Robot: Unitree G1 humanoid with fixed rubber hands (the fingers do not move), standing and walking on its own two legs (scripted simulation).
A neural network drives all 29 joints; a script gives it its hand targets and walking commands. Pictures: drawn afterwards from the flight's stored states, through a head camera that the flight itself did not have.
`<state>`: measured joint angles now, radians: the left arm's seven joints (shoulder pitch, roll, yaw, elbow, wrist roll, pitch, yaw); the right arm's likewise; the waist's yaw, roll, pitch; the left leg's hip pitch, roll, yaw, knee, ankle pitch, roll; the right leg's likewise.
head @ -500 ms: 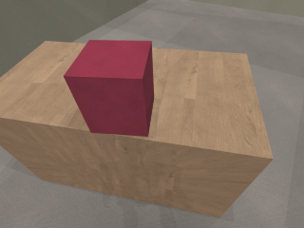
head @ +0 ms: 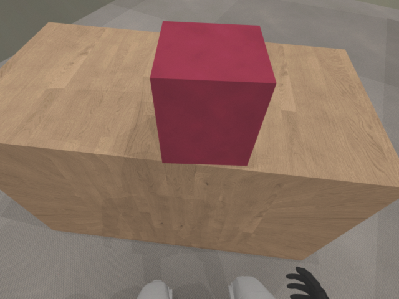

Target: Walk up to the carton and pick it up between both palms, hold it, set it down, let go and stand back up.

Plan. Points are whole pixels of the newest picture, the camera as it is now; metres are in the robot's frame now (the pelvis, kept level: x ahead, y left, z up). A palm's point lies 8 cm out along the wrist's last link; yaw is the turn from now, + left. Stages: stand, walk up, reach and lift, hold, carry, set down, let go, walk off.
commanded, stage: walk up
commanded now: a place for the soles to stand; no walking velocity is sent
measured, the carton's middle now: (207, 98) +0.52 +0.00 +0.10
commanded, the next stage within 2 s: reach and lift in 1.94 s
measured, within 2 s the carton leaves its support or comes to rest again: neither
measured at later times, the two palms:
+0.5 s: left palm out of the picture +0.09 +0.27 -0.10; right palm out of the picture +0.02 -0.20 -0.11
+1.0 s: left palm out of the picture +0.11 +0.27 -0.11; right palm out of the picture +0.00 -0.20 -0.11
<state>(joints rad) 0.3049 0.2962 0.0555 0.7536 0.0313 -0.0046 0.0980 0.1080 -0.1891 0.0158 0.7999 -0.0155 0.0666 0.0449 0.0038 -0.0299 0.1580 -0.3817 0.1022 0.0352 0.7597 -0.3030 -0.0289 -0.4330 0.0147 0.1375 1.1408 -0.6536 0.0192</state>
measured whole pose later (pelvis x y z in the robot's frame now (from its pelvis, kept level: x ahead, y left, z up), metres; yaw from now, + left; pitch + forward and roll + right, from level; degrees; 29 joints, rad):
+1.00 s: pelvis +0.03 +0.04 +0.03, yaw -12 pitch -1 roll +1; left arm 0.27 0.22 -0.05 1.01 0.00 -0.03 0.03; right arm 0.27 -0.23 0.04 1.01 -0.01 0.00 -0.01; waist -0.01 -0.03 0.03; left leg -0.20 0.06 0.26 0.46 -0.23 0.02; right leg -0.19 0.02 0.09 0.53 -0.31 -0.01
